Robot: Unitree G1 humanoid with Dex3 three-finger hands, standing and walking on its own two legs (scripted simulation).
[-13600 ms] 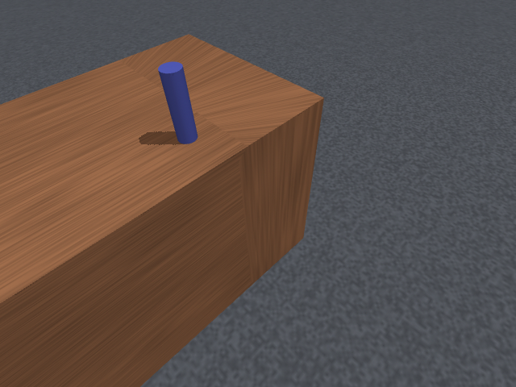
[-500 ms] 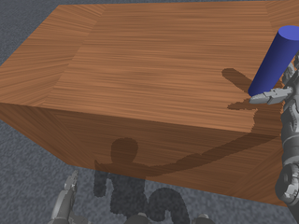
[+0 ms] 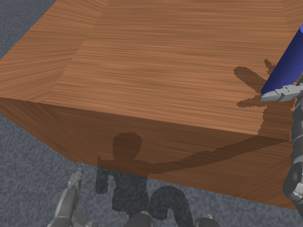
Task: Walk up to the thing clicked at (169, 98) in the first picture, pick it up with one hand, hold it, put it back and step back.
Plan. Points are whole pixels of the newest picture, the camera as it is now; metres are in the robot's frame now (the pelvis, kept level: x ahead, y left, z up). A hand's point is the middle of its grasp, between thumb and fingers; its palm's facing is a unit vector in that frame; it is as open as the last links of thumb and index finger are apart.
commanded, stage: close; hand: right
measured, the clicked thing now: (289, 67) +0.49 -0.24 +0.13
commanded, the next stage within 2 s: settle in 0.46 s
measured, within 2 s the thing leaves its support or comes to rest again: leaves its support in 0.80 s
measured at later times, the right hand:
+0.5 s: hand (284, 76) +0.49 -0.24 +0.10, palm faces +0.24 +0.97 +0.02, open 8.1 cm
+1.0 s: hand (288, 69) +0.49 -0.23 +0.13, palm faces +0.25 +0.97 +0.01, open 7.8 cm
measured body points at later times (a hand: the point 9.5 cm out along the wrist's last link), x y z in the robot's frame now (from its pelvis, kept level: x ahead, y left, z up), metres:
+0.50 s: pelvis +0.01 +0.00 +0.01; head +0.09 -0.03 +0.45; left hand +0.16 +0.26 -0.02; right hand +0.47 -0.29 +0.10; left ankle -0.01 +0.14 -0.68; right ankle +0.03 -0.13 -0.68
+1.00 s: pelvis +0.01 +0.00 +0.01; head +0.07 -0.02 +0.46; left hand +0.16 +0.26 -0.03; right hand +0.47 -0.28 +0.13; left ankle -0.01 +0.14 -0.68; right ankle +0.03 -0.13 -0.68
